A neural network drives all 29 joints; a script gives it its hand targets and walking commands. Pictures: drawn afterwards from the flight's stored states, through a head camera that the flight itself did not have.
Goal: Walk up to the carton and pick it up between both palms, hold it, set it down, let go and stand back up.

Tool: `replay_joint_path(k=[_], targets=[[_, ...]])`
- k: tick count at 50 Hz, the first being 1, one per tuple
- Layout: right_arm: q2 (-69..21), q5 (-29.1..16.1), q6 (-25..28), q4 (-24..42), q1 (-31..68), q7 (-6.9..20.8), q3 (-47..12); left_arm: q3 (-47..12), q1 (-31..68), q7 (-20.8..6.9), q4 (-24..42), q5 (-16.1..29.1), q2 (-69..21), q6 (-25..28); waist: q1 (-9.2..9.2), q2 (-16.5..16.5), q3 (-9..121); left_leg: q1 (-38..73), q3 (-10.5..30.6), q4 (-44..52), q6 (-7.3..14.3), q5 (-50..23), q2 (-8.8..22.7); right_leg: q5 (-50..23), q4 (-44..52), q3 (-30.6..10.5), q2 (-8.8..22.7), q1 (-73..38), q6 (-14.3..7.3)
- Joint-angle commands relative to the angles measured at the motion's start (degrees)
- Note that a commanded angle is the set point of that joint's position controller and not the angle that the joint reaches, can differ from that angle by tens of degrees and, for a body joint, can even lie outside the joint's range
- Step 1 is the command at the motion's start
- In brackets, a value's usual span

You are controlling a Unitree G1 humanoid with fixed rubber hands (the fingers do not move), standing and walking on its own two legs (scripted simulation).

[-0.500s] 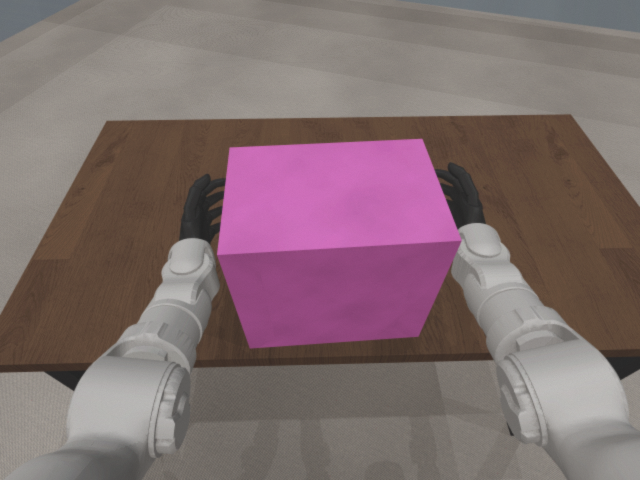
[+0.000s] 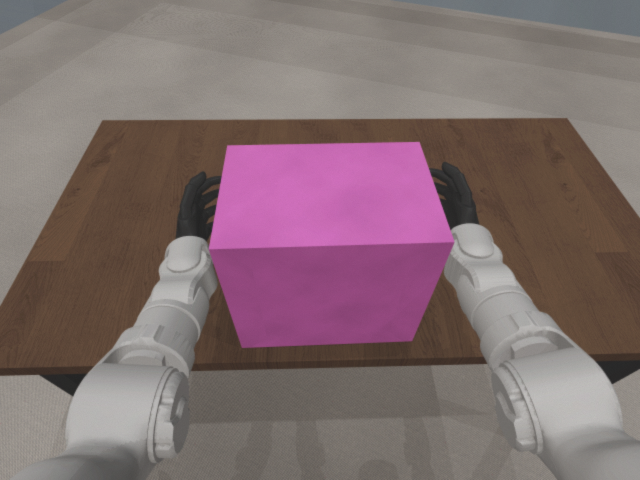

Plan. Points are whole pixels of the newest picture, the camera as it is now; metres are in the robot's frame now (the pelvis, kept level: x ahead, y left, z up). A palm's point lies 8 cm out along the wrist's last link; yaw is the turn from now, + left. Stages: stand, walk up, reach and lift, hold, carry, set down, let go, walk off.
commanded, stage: reach and lift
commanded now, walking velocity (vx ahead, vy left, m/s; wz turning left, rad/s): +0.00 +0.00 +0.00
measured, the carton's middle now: (326, 250) +0.43 +0.01 +0.04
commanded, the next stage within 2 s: none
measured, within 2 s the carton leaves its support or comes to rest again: leaves its support in 0.28 s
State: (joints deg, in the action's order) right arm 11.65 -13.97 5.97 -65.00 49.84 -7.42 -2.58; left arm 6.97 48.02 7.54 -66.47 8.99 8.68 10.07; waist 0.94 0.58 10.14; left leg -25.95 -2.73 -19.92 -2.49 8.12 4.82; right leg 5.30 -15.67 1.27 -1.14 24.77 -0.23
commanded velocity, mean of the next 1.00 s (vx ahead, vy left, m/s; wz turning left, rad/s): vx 0.00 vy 0.00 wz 0.00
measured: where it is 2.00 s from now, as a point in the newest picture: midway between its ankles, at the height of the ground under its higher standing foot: outside the picture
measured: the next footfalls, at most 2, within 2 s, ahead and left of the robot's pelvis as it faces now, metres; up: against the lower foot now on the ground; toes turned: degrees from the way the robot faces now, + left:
none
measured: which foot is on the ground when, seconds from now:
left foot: down 0.00-1.00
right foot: down 0.00-1.00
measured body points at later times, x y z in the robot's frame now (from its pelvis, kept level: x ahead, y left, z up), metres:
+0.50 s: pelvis +0.01 +0.01 +0.00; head +0.04 +0.01 +0.45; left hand +0.43 +0.20 +0.09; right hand +0.45 -0.15 +0.10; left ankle +0.00 +0.14 -0.74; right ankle +0.01 -0.11 -0.74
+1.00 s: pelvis +0.01 +0.01 +0.01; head +0.01 +0.02 +0.46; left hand +0.41 +0.21 +0.15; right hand +0.44 -0.14 +0.15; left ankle +0.00 +0.14 -0.74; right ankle +0.01 -0.11 -0.74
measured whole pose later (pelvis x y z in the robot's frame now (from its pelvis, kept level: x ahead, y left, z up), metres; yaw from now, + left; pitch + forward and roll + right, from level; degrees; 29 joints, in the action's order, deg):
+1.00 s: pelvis +0.01 +0.01 +0.01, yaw +3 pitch +4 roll -1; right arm 10.3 -15.4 -5.9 -46.2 43.7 -11.2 -0.2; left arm 7.5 39.5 6.3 -36.3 4.9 9.2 -11.0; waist -0.6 -0.7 4.5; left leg -11.5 -0.6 -15.3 -2.3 7.4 3.6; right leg 2.7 -5.5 3.6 -0.4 6.5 0.2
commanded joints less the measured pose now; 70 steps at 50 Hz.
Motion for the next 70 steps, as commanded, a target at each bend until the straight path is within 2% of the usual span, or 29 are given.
replay_joint_path(k=[1, 7, 11, 16, 21, 24, 26, 33, 40, 43, 48, 49, 50, 51, 53, 54, 56, 60, 62, 69, 70], targets=[[1.20, 0.36, 1.96, 12.36, 27.53, -0.35, 0.26, -0.76, 27.14, -1.52, 12.45, -0.76, 1.86, 2.75, 0.80, -1.44, 32.84, 22.51, -1.24, -3.79, 0.06, -23.22, -5.12, -17.37, -0.18, 2.50, -1.58, -11.69, 3.78], [0.24, 0.48, 1.70, 13.58, 28.31, -0.51, 0.40, -0.70, 27.57, -1.09, 14.02, -1.70, 0.56, 1.72, 1.47, -0.63, 32.40, 23.13, -1.34, -3.73, -0.28, -23.22, -5.03, -16.06, 0.65, 2.51, -1.49, -11.28, 3.36], [-0.12, 0.18, 0.81, 13.47, 27.67, -0.57, 0.23, -1.35, 27.10, -1.28, 15.00, -1.19, -0.05, 0.64, 1.00, -0.85, 31.90, 25.34, -1.24, -3.51, -0.38, -23.79, -4.95, -15.10, 1.61, 2.82, -1.69, -10.83, 3.55], [0.03, 0.37, 0.45, 14.91, 27.91, -0.66, 1.12, -1.70, 28.07, -1.01, 18.12, -1.62, -0.42, 0.00, 0.92, 0.56, 34.09, 27.85, -1.43, -3.99, -1.02, -25.51, -5.02, -14.29, 2.40, 3.11, -2.07, -9.57, 2.80], [0.08, -0.22, -0.38, 15.77, 27.02, -0.94, 0.46, -1.37, 26.62, -0.97, 20.19, -2.35, -1.17, -2.12, 0.87, 0.06, 33.31, 29.54, -1.18, -3.88, -1.22, -28.16, -5.02, -16.21, 3.25, 3.09, -2.27, -11.88, 2.69], [-0.89, -0.24, -1.03, 18.79, 28.21, -1.21, 0.68, -1.11, 26.77, -0.95, 22.35, -2.97, -1.43, -3.32, 1.58, 0.27, 33.17, 29.28, -1.44, -3.52, -0.77, -28.70, -5.14, -16.43, 3.56, 2.96, -2.17, -12.84, 2.90], [-1.22, 0.00, -1.26, 19.78, 27.75, -1.36, 0.44, -1.32, 26.55, -0.97, 24.15, -2.79, -2.42, -4.11, 1.38, -0.36, 33.37, 30.98, -1.08, -3.95, -1.08, -31.45, -5.16, -18.66, 3.83, 3.10, -2.54, -13.39, 2.97], [-0.78, -0.97, -3.63, 21.20, 26.00, -2.12, 0.89, -1.57, 25.33, -1.73, 30.83, -3.06, -2.09, -7.96, 0.15, 0.82, 30.47, 33.66, -0.93, -3.29, -1.62, -33.18, -5.80, -21.23, 4.75, 3.12, -2.66, -16.17, 2.65], [0.16, -1.70, -6.14, 25.51, 26.16, -2.65, 1.34, -1.40, 24.69, -1.77, 34.78, -2.60, -0.49, -12.58, 0.43, 0.64, 29.01, 33.52, -1.19, -1.50, -1.20, -30.55, -6.03, -18.96, 6.14, 3.50, -2.53, -19.01, 3.04], [1.24, -2.07, -7.55, 25.20, 24.68, -3.10, 1.50, -1.31, 23.39, -1.62, 35.64, -2.40, 0.84, -14.89, -0.16, -0.12, 26.90, 34.40, -1.23, -1.43, -1.14, -31.39, -6.31, -20.98, 6.53, 3.13, -2.59, -20.19, 3.17], [1.95, -3.54, -9.24, 27.63, 23.42, -4.12, 0.75, -1.30, 22.71, -1.83, 39.70, -2.80, 1.43, -18.89, 0.02, 0.18, 25.33, 35.60, -1.64, -0.55, -1.28, -31.74, -6.38, -21.84, 7.70, 3.34, -2.95, -23.24, 3.30], [-6.10, -2.12, -9.63, 38.17, 14.01, -4.55, 2.95, -12.12, 12.84, -3.08, 50.01, -0.41, -15.18, -18.05, -9.55, 2.03, 19.96, 36.42, 2.04, -3.16, -3.28, -39.42, -7.02, -19.78, 8.23, 4.00, -2.50, -23.60, 0.43], [-9.14, 0.91, -11.40, 38.03, 15.75, -3.63, -0.23, -6.03, 15.62, -5.98, 50.15, -6.86, -14.69, -19.63, -5.39, 2.39, 18.72, 38.87, 2.09, -1.32, -2.53, -36.57, -6.85, -20.52, 8.60, 4.17, -2.22, -25.81, -0.20], [-15.54, 4.13, -12.45, 40.00, 17.09, -1.91, -1.48, -9.21, 15.95, -8.69, 49.53, -8.89, -19.36, -20.78, -6.84, 0.39, 15.11, 35.96, 3.41, -0.17, -2.44, -33.16, -7.69, -18.79, 9.75, 5.31, -2.21, -26.89, 0.34], [-25.98, 9.97, -12.70, 39.76, 19.01, 4.04, -2.49, -12.29, 21.52, -13.60, 52.33, -14.47, -32.20, -23.36, -7.87, 0.56, 15.30, 32.82, 4.90, 2.79, -2.59, -23.87, -8.16, -14.76, 9.62, 6.01, -2.00, -27.17, 0.79], [-26.57, 10.72, -11.16, 42.13, 19.02, 5.80, -3.89, -14.64, 20.23, -14.55, 54.71, -15.94, -34.09, -25.11, -8.13, 1.10, 17.77, 31.94, 5.06, 3.29, -2.56, -21.92, -7.70, -15.74, 8.74, 5.89, -2.05, -28.67, 0.60], [-26.41, 10.83, -9.08, 46.97, 19.64, 7.18, -5.89, -16.03, 17.57, -15.08, 57.60, -17.56, -33.59, -28.06, -7.87, 0.91, 19.24, 31.88, 5.08, 2.93, -1.98, -22.38, -7.26, -19.97, 6.86, 5.93, -2.17, -31.68, 0.88], [-24.92, 10.71, -9.36, 46.68, 20.25, 8.00, -4.18, -14.83, 16.05, -15.36, 58.17, -17.92, -30.09, -33.02, -7.26, 0.23, 11.99, 26.77, 4.28, 5.32, -0.65, -10.59, -6.71, -10.96, 6.46, 6.60, -1.30, -30.47, 1.43], [-24.77, 10.88, -9.58, 46.90, 21.66, 8.29, -3.44, -14.32, 16.49, -15.22, 58.69, -17.95, -29.54, -34.71, -6.96, 0.26, 11.05, 25.80, 3.81, 5.67, -0.11, -8.26, -6.61, -9.18, 6.19, 6.69, -1.07, -30.79, 1.63], [-25.22, 10.04, -11.26, 48.40, 25.20, 7.47, -3.53, -13.43, 18.55, -15.23, 59.72, -17.45, -28.77, -37.80, -6.69, -0.10, 12.40, 25.28, 3.15, 4.77, 1.04, -9.32, -7.10, -12.19, 4.85, 6.32, -1.07, -33.93, 2.07], [-24.11, 11.13, -11.39, 48.28, 27.45, 7.54, -1.00, -11.81, 18.25, -15.20, 55.75, -15.28, -27.90, -37.65, -7.31, 0.06, 14.09, 22.99, 0.97, 6.02, 0.92, -7.15, -7.03, -13.47, 5.27, 6.59, -0.81, -34.25, 3.78]])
